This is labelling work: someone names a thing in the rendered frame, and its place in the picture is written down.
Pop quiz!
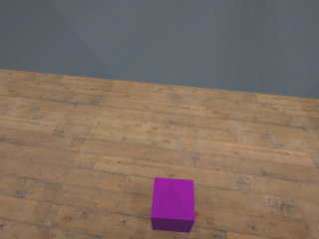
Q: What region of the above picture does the carton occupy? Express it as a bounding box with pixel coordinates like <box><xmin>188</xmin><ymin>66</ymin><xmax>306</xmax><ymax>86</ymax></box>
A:
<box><xmin>151</xmin><ymin>177</ymin><xmax>195</xmax><ymax>233</ymax></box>

